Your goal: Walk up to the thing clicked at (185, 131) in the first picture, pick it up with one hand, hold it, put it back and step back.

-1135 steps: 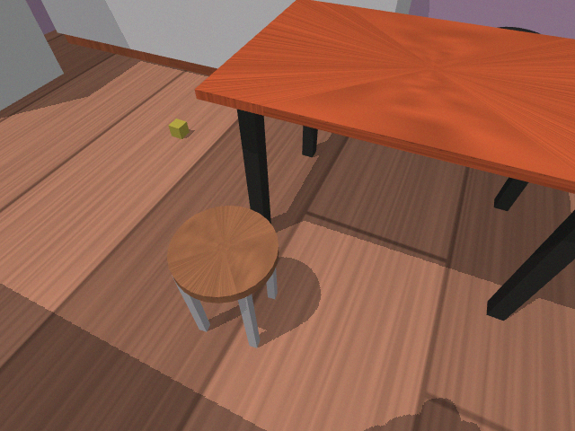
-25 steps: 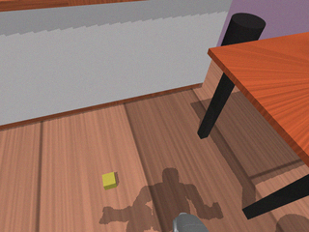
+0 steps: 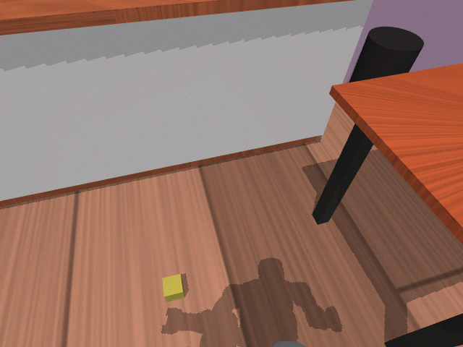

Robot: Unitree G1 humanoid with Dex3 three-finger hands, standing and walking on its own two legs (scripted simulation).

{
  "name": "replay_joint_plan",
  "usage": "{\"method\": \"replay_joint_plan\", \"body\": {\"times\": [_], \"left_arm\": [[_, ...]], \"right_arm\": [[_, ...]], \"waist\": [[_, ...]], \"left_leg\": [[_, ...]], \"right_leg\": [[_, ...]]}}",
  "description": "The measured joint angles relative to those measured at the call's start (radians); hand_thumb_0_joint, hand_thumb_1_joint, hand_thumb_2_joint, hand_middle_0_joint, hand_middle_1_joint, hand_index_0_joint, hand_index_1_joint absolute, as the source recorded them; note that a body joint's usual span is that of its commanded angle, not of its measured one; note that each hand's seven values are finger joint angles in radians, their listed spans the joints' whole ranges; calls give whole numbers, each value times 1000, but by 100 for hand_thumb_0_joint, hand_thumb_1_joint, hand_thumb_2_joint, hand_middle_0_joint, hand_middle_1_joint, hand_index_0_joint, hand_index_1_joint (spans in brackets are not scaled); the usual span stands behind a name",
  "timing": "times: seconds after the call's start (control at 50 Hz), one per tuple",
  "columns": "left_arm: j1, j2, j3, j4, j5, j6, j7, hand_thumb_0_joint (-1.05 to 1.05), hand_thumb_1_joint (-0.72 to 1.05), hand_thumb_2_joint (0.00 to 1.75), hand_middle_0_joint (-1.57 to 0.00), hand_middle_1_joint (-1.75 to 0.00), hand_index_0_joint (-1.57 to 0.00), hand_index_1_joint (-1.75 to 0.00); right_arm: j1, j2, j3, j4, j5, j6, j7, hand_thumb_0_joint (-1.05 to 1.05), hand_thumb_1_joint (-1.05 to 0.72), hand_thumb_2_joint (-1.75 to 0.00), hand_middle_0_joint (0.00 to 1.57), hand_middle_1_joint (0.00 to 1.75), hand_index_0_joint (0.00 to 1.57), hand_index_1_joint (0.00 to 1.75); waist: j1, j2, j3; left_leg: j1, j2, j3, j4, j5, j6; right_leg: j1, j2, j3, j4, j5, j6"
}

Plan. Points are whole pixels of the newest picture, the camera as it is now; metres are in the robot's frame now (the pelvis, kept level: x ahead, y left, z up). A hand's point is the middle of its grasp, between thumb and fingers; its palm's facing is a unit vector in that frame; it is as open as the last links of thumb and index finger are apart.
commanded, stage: walk up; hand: left
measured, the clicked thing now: (173, 287) +0.43 +0.23 -0.72
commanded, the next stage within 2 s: stand in 1.14 s
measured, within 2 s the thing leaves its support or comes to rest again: neither
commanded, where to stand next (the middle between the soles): +0.06 -0.01 m, yaw +0 degrees
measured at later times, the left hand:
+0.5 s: hand out of the picture +0.11 +0.25 -0.13, palm faces -0.02 -0.94 -0.35, open 7.4 cm
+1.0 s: hand out of the picture +0.12 +0.24 -0.13, palm faces -0.04 -0.94 -0.34, open 7.4 cm
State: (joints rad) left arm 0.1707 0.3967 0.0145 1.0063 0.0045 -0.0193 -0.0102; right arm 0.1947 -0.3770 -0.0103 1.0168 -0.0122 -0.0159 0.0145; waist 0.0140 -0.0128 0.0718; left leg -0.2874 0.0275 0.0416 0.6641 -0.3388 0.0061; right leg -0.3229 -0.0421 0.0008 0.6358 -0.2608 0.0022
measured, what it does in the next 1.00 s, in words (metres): stands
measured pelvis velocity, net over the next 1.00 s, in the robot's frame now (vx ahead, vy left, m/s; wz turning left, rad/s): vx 0.03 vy -0.01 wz -0.02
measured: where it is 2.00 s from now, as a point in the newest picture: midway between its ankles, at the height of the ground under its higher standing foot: outside the picture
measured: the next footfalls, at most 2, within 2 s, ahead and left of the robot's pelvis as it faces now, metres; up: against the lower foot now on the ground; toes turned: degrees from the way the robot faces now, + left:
none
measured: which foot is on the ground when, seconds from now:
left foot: down 0.00-1.00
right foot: down 0.00-1.00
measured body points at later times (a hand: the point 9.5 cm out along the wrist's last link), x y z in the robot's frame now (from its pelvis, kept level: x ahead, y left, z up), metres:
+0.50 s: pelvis +0.02 +0.00 +0.02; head +0.03 -0.01 +0.47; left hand +0.11 +0.30 -0.10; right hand +0.13 -0.31 -0.11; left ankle +0.01 +0.12 -0.72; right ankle +0.04 -0.14 -0.72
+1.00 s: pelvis +0.03 -0.01 +0.02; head +0.03 -0.01 +0.47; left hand +0.12 +0.29 -0.10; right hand +0.08 -0.32 -0.11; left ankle +0.01 +0.12 -0.72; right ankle +0.04 -0.14 -0.72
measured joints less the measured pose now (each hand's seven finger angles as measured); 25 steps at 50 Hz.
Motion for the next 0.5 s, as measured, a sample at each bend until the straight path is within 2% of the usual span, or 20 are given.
{"method": "replay_joint_plan", "body": {"times": [0.04,0.08,0.32,0.5], "left_arm": [[-4,-1,-3,26,0,-8,1,1,90,90,-20,-30,-20,-30],[-8,-2,-10,48,-2,-9,1,1,90,90,-20,-30,-20,-30],[-78,-30,-30,125,-5,-7,3,1,90,90,-20,-30,-20,-30],[-106,-45,-25,154,2,-9,2,1,90,90,-20,-30,-20,-30]], "right_arm": [[-18,3,4,14,7,3,0,1,-90,-90,20,30,20,30],[-34,8,6,24,9,2,-1,1,-90,-90,20,30,20,30],[-142,16,5,83,16,9,-3,1,-91,-90,20,30,20,30],[-156,17,3,123,12,13,0,1,-91,-90,20,30,20,30]], "waist": [[0,2,3],[0,0,2],[6,16,-7],[2,24,-21]], "left_leg": [[17,5,-2,-19,4,-3],[39,2,1,-52,14,-3],[138,-4,8,-208,79,-6],[188,-3,12,-299,121,-12]], "right_leg": [[24,3,-3,-31,6,26],[42,1,-2,-56,4,33],[133,-1,0,-195,58,34],[174,2,1,-273,93,32]]}}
